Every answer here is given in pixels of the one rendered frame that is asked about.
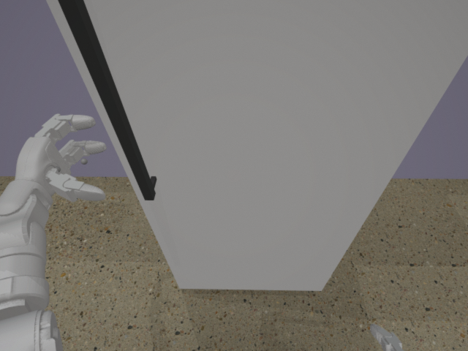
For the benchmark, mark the robot right hand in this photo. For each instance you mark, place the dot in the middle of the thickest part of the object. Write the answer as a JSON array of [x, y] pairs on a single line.
[[389, 341]]

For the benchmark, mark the handle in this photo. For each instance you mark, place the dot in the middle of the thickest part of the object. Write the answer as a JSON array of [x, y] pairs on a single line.
[[85, 36]]

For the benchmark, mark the robot left forearm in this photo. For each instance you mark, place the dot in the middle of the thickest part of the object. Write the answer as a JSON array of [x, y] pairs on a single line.
[[24, 207]]

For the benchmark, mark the robot left hand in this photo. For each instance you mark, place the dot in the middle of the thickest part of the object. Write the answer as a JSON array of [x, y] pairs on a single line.
[[39, 156]]

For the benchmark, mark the fridge door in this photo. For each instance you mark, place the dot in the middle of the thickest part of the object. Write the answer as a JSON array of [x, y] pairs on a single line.
[[272, 126]]

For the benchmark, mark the left robot upper arm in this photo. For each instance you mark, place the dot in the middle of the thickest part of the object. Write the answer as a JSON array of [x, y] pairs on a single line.
[[32, 331]]

